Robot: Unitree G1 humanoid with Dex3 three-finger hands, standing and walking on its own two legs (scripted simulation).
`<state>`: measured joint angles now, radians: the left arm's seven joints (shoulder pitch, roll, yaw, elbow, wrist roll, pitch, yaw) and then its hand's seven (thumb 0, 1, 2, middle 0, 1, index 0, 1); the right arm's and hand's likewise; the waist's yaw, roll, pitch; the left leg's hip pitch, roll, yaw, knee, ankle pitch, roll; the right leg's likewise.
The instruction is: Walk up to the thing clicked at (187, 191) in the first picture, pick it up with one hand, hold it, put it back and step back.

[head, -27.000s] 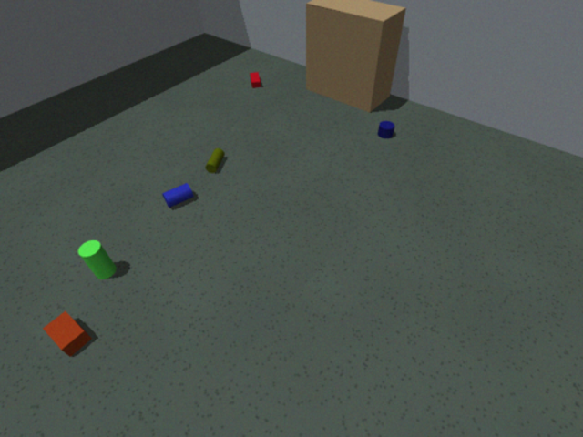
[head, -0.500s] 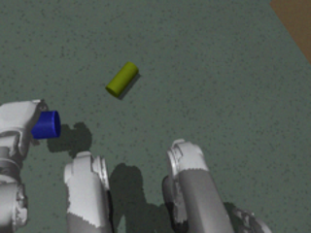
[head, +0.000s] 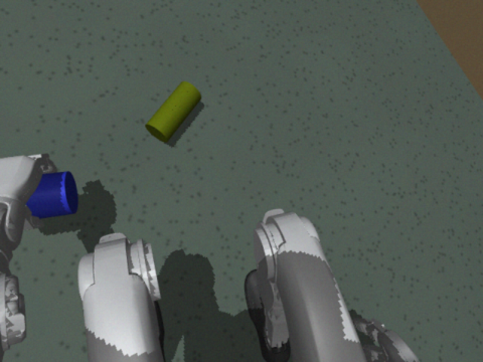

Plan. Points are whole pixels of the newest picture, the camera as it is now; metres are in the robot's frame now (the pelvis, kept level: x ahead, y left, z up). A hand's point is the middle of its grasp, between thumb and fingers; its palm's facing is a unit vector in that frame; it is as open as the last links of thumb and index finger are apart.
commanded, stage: lower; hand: left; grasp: from above
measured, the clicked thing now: (31, 197) +0.41 +0.32 -0.21
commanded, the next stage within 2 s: rest in 0.04 s
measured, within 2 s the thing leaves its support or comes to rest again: neither
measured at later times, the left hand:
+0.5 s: hand (40, 196) +0.42 +0.31 -0.23, palm faces -0.45 -0.13 -0.88, open 10.3 cm
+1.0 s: hand (47, 203) +0.41 +0.31 -0.27, palm faces -0.45 -0.11 -0.89, open 10.2 cm
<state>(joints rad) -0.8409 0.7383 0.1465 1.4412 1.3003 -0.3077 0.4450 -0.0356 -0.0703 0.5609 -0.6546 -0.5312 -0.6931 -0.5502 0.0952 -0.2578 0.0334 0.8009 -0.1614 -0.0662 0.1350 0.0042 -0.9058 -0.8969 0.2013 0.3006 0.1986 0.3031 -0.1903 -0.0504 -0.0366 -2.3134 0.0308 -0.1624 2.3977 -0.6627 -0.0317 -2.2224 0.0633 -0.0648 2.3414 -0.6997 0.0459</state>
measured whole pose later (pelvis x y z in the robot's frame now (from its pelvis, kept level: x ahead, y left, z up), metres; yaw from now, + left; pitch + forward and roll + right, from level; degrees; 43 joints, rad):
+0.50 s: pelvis +0.01 +0.00 -0.03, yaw -2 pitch +31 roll -8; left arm -0.86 0.81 0.22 1.54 1.32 -0.30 0.55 -0.03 -0.03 0.50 -0.65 -0.49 -0.70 -0.51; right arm 0.05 -0.26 0.09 0.80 -0.22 -0.10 0.17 0.00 -0.89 -0.89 0.20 0.30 0.20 0.30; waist -0.24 -0.08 0.03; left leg -2.37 0.03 -0.21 2.51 -0.69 -0.04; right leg -2.28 0.08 -0.09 2.43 -0.71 0.05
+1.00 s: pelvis +0.01 +0.01 -0.04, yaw -4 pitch +28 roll -10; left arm -0.83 0.84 0.18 1.60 1.34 -0.30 0.64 -0.03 -0.04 0.47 -0.69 -0.48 -0.74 -0.49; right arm 0.03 -0.28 0.14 0.81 -0.27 -0.16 0.22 0.00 -0.89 -0.89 0.20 0.30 0.20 0.30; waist -0.26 -0.11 0.05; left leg -2.38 0.03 -0.24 2.57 -0.71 -0.04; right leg -2.27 0.09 -0.12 2.47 -0.71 0.06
